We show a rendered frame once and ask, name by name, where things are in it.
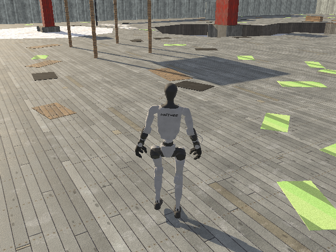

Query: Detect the robot left forearm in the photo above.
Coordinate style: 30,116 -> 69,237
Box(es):
137,126 -> 148,147

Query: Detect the robot left upper arm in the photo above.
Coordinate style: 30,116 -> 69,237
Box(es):
143,105 -> 159,134

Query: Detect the robot right hand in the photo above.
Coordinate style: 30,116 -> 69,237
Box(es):
190,147 -> 202,160

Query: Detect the right robot shin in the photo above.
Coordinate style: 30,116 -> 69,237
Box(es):
175,176 -> 183,211

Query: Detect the robot right upper arm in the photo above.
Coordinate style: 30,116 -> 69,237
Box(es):
181,107 -> 195,136

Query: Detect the robot left hand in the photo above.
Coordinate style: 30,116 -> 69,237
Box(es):
135,145 -> 147,158

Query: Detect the robot right forearm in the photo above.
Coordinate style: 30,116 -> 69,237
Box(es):
190,128 -> 200,149

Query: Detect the robot left foot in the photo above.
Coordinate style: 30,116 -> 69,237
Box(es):
154,198 -> 163,210

